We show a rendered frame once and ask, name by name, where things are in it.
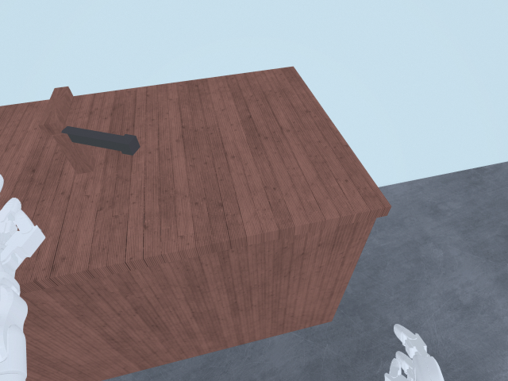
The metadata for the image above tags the robot left forearm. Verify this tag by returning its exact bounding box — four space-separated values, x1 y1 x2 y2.
0 271 28 381

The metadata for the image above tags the robot right hand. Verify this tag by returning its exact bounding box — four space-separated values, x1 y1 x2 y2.
384 324 444 381

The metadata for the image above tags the robot left hand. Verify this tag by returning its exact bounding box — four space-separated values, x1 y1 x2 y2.
0 174 45 277

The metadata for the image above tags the counter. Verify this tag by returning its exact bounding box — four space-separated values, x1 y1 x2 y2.
0 67 391 381

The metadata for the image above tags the tap lever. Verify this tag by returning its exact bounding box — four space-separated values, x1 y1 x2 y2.
61 126 140 156

